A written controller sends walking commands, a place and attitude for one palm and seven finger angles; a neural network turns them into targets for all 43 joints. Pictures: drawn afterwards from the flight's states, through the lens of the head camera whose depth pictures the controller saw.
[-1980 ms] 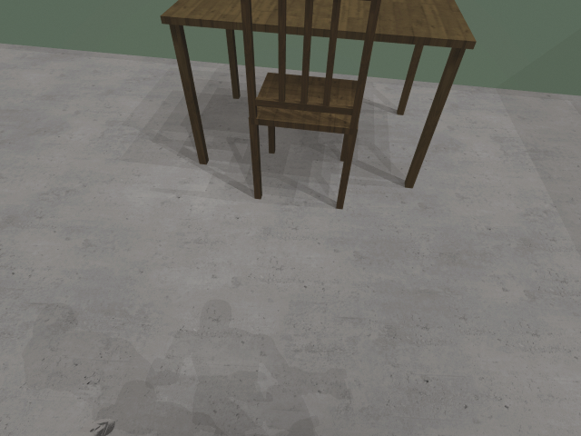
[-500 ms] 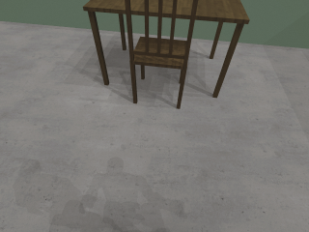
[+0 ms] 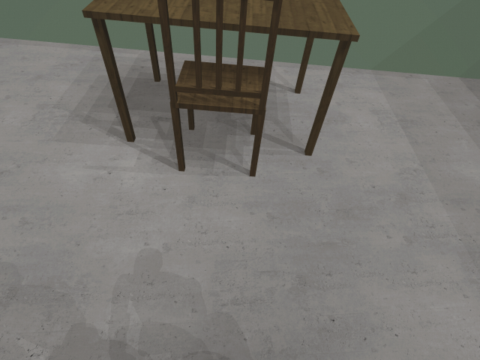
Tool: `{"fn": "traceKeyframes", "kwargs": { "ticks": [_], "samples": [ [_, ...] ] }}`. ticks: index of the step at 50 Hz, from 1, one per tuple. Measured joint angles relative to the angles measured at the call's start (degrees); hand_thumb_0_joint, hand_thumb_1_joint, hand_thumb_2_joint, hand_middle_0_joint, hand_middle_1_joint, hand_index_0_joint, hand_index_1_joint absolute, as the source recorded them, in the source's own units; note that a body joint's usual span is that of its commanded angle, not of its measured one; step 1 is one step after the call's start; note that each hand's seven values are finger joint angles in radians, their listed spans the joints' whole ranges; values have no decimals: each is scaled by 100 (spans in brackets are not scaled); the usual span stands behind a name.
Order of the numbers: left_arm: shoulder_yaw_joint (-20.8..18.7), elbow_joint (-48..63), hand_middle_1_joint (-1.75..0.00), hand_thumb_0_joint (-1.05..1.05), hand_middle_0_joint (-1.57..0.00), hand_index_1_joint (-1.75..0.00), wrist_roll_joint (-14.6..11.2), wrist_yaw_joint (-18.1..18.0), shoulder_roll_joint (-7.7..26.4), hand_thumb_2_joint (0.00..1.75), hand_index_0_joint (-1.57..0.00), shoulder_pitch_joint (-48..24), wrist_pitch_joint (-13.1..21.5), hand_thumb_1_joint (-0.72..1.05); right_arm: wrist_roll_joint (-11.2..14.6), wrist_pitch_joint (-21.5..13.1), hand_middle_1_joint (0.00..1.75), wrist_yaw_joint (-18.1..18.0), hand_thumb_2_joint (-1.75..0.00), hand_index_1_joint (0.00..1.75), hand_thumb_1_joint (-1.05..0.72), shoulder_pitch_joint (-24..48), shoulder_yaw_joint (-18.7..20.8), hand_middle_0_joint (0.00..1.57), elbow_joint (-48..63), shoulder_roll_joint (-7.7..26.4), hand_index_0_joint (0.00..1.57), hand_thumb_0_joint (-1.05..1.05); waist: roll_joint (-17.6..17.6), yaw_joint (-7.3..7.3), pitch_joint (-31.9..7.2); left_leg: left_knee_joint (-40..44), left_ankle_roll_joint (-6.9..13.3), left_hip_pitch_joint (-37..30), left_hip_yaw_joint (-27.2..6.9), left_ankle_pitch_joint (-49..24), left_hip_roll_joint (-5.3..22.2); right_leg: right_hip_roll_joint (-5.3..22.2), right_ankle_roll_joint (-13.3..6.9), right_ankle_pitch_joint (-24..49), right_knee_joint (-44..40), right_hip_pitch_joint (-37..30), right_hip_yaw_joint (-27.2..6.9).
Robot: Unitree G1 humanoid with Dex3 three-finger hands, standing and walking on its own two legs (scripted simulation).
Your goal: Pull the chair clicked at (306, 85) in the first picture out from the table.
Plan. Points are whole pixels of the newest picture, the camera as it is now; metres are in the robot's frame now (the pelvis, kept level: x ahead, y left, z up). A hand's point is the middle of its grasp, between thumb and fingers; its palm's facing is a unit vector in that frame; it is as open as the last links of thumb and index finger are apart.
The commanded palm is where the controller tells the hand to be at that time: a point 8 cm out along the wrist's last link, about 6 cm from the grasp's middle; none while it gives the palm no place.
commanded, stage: walk to a spot facing it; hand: left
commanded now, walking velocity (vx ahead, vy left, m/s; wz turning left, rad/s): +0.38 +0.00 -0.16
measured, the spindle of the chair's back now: (219, 47) +1.20 +0.11 -0.04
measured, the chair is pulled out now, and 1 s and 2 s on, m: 0.00 0.00 0.00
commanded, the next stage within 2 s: take the last steps up to it in 0.72 s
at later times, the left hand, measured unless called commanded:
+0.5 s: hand (167, 307) +0.26 +0.15 -0.18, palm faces -0.02 -0.99 -0.15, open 7.3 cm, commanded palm none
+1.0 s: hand (183, 208) +0.51 +0.16 -0.17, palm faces -0.16 -0.97 -0.18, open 7.3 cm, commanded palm none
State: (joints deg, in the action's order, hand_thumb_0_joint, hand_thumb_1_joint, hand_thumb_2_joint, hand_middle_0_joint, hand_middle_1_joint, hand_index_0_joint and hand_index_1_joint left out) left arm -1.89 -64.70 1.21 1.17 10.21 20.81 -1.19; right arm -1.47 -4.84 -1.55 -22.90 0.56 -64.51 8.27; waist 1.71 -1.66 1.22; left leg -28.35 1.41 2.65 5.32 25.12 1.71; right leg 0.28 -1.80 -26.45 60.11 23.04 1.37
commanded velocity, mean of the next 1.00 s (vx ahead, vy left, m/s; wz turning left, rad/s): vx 0.32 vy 0.00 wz -0.11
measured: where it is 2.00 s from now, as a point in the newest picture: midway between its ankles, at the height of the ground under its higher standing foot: (242, 251)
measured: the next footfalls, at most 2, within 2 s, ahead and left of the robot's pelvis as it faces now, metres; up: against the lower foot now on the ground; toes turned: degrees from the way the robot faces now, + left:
right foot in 0.24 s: +0.25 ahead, -0.14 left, +0.00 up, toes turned -10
left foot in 0.60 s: +0.38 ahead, +0.10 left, +0.00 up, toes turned +8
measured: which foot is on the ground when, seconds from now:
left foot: down 0.00-0.24, up 0.26-0.58, down 0.60-1.00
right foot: up 0.00-0.22, down 0.24-0.60, up 0.62-1.00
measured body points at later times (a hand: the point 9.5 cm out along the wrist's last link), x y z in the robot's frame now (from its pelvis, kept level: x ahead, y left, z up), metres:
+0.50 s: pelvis +0.21 -0.02 +0.00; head +0.21 +0.00 +0.45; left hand +0.26 +0.21 -0.16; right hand +0.24 -0.26 -0.14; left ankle +0.27 +0.10 -0.69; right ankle +0.21 -0.13 -0.73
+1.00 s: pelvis +0.42 -0.01 +0.01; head +0.46 -0.02 +0.45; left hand +0.52 +0.21 -0.15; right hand +0.30 -0.20 -0.15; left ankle +0.34 +0.10 -0.73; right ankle +0.51 -0.14 -0.70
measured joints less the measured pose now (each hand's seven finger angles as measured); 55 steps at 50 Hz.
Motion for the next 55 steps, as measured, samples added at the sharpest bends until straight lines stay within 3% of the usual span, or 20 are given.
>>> {"fn": "traceKeyframes", "kwargs": {
  "ticks": [3,6,10,12,15,16,18,23,29,30,33,36,40,44,51,53,55],
  "samples": [
    [-59,203,-30,1,-20,-30,6,67,-3,90,-20,-362,-4,91,4,-5,30,-39,-90,30,-90,-367,-7,20,-204,-159,20,0,-28,-17,143,555,-45,-431,55,-114,27,210,25,452,84,614,233],
    [-106,452,-30,2,-20,-30,-3,73,47,90,-20,-818,25,93,1,26,30,-50,-90,30,-90,-629,-10,20,-412,-249,20,0,-112,-34,336,1001,-111,-832,123,-153,76,330,-7,969,-931,852,441],
    [-142,737,-30,2,-20,-30,-10,75,149,90,-20,-1290,190,93,33,95,30,-31,-90,30,-90,-839,29,20,-655,-250,21,0,-247,-62,534,891,-232,-1194,246,184,232,135,-226,1338,-2057,621,654],
    [-156,835,-30,1,-20,-30,29,53,243,90,-20,-1362,363,93,73,150,30,0,-90,30,-90,-952,60,20,-738,-269,21,0,-156,-37,505,-317,-198,-876,269,510,295,108,-382,1648,-2541,200,700],
    [-184,847,-30,1,-20,-30,-23,-36,234,90,-20,-1397,497,92,134,285,30,32,-90,30,-90,-659,136,20,-671,-191,21,0,-198,-41,515,-3582,-19,557,-193,354,334,81,-261,1353,-2087,101,785],
    [-173,824,-30,1,-20,-30,-31,-62,219,90,-20,-1350,490,92,115,318,30,44,-90,30,-90,-493,166,20,-585,-149,21,0,-206,-50,481,-4194,16,1010,-255,151,352,52,-221,1254,-2143,-18,796],
    [-146,722,-30,0,-20,-30,-13,-119,165,90,-20,-1218,447,92,55,346,30,65,-90,30,-90,-127,214,20,-335,-66,20,1,-209,-92,376,-4587,15,1786,-269,-175,456,6,-148,1221,-2407,-280,803],
    [-118,422,-30,1,-20,-30,46,-158,35,90,-20,-793,349,93,10,321,30,143,-90,30,-91,656,276,19,349,16,20,0,-171,-124,35,-3113,-160,2710,-94,-640,739,-44,-42,1204,-3024,-845,768],
    [-129,299,-30,1,-20,-30,45,-51,24,90,-21,-318,316,93,10,153,30,236,-90,30,-93,1068,306,19,711,134,20,0,-89,125,-134,-1080,-228,2145,193,-959,626,43,186,658,-2933,-1361,694],
    [-135,297,-30,1,-20,-30,31,-37,26,90,-21,-227,296,92,-2,96,30,230,-90,30,-93,1080,301,19,741,155,20,0,-69,139,-154,-908,-159,2010,230,-985,568,96,172,448,-2697,-1346,663],
    [-174,235,-30,1,-20,-30,23,-27,58,90,-20,-165,166,92,-62,-22,30,158,-90,30,-92,1058,247,20,760,88,20,0,37,146,-126,-1116,92,1862,406,-783,458,113,34,-84,-674,-656,311],
    [-225,237,-30,1,-20,-30,55,8,87,90,-20,-246,158,92,-46,-41,30,47,-90,30,-92,841,198,20,643,-34,20,-1,79,163,-81,-557,96,1367,567,-839,347,176,5,530,732,121,188],
    [-251,365,-30,1,-20,-30,56,15,46,90,-20,-382,132,91,-6,-47,30,-21,-90,30,-94,507,169,20,364,-66,20,-1,49,234,-11,294,82,690,815,-969,244,344,118,1092,809,795,129],
    [-244,452,-30,1,-19,-30,55,27,5,90,-20,-604,45,91,2,4,30,-23,-90,30,-93,225,134,20,141,-143,20,0,-20,169,143,729,-3,189,1005,-917,237,464,205,1325,-116,1028,262],
    [-178,496,-30,1,-19,-30,41,15,-13,90,-20,-1110,119,92,-14,149,30,25,-90,30,-91,-231,143,20,-219,-243,20,0,-157,-144,380,425,-304,-295,1134,-262,345,349,23,1405,-2206,367,603],
    [-156,574,-30,1,-20,-30,62,24,13,90,-20,-1172,280,92,28,198,30,59,-90,30,-91,-429,139,20,-340,-289,20,0,-149,-154,334,-362,-329,-112,1045,148,447,315,-111,1728,-2697,-42,683],
    [-156,613,-30,1,-20,-30,25,-21,-51,90,-20,-1254,441,92,78,321,30,93,-90,30,-91,-354,134,20,-440,-265,20,0,-276,-108,399,-2133,-180,568,468,482,508,256,-202,1473,-2274,-29,792]
  ]
}}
